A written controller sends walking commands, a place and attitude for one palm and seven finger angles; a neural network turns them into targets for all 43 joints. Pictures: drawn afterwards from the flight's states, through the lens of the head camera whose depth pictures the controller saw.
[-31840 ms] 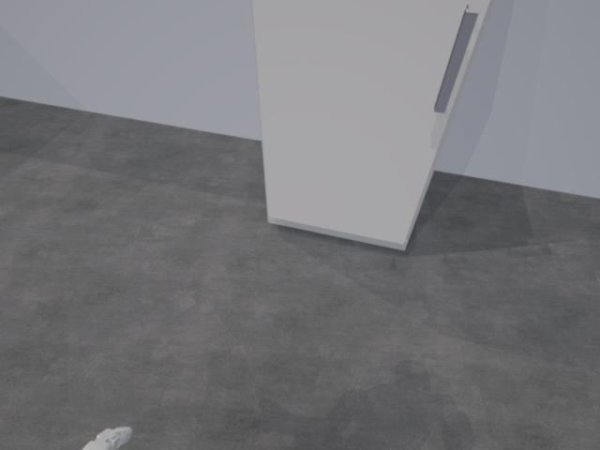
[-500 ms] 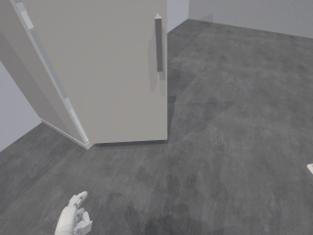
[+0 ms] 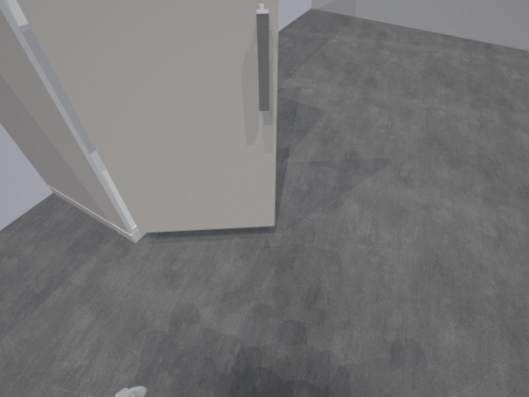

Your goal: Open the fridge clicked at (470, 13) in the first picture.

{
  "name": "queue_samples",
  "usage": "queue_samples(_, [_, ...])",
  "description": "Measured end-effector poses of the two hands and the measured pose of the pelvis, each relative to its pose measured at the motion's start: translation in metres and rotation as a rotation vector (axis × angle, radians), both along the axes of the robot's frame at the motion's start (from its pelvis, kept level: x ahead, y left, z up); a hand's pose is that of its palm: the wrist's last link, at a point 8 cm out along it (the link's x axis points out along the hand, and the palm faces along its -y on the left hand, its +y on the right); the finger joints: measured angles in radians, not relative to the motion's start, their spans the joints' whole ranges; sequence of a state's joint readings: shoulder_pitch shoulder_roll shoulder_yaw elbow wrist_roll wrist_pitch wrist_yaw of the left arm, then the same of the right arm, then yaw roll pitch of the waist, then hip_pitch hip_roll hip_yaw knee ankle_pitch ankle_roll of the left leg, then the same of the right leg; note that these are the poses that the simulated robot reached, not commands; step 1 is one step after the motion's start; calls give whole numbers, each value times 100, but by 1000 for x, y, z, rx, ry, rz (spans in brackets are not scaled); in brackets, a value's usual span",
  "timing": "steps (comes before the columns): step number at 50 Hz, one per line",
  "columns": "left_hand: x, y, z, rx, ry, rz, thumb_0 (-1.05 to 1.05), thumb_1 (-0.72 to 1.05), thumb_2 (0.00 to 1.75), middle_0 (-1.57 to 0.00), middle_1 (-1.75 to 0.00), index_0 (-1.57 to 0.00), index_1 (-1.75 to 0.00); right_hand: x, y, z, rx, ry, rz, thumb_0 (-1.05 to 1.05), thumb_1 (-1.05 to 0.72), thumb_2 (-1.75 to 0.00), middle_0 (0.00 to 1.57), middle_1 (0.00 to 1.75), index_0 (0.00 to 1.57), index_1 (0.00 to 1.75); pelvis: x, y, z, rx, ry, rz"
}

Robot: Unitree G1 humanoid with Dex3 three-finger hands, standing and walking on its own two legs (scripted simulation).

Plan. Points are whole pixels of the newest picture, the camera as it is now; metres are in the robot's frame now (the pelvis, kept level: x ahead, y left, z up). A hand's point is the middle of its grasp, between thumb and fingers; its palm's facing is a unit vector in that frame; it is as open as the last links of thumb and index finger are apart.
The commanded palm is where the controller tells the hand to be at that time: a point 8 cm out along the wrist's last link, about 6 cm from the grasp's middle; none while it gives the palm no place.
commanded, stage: let the arm hang, fingers relaxed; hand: right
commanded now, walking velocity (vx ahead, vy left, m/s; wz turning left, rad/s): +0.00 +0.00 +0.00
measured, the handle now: (262, 60) +0.85 +0.09 +0.10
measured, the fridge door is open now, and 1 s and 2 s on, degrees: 56 56 56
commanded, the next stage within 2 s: look to check the result in 0.80 s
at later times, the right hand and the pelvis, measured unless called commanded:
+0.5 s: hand out of the picture +0.03 -0.25 -0.14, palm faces -0.05 +0.95 -0.30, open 7.4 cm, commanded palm none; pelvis -0.01 -0.03 +0.02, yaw +3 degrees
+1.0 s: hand out of the picture +0.06 -0.25 -0.14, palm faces -0.07 +0.95 -0.29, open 7.4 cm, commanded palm none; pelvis +0.00 -0.03 +0.02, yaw +2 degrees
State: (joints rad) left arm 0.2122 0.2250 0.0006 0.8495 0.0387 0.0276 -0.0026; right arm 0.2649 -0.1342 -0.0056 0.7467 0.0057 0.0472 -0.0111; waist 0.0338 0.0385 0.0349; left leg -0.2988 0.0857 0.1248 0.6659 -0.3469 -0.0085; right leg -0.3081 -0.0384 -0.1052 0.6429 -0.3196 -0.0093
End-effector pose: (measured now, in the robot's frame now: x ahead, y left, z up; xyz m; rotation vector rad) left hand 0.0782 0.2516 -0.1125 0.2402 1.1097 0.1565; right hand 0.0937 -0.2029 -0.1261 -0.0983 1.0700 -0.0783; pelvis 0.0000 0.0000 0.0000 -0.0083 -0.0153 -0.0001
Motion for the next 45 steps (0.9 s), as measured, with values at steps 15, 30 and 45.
queue_samples(15, [-69,-26,-9,-54,197,95,0,91,90,-20,-29,-20,-30,-63,-71,11,-150,244,6,-1,-92,-90,20,30,20,30,-3,-16,18,22,-6,30])
queue_samples(30, [-84,-34,-12,-60,230,117,0,91,90,-21,-30,-20,-30,-55,-85,15,-165,242,26,1,-91,-90,20,30,20,30,-7,-29,20,9,-15,50])
queue_samples(45, [-64,-5,3,17,192,109,0,91,90,-21,-30,-20,-30,-39,-85,13,-150,222,48,1,-90,-90,20,30,20,30,-7,-28,22,9,-10,48])
